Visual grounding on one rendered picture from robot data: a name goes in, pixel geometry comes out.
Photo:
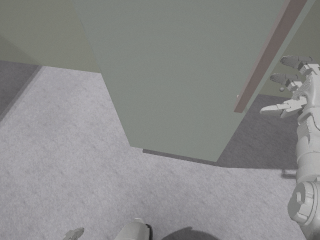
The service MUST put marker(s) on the robot left thigh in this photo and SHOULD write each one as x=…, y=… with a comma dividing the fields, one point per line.
x=134, y=231

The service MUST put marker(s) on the robot left hand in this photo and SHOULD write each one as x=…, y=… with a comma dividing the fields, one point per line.
x=74, y=234

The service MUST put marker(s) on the robot right upper arm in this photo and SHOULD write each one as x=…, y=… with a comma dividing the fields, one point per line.
x=304, y=208

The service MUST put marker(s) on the right robot forearm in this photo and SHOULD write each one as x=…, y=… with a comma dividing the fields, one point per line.
x=307, y=149

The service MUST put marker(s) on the handle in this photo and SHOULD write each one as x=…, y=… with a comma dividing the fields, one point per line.
x=283, y=23

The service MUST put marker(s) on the robot left shin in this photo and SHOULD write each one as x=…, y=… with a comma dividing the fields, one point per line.
x=139, y=220

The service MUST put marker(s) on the robot right hand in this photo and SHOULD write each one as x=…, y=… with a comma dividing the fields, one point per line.
x=310, y=89

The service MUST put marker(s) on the fridge door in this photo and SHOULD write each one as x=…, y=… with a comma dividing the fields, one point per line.
x=173, y=68

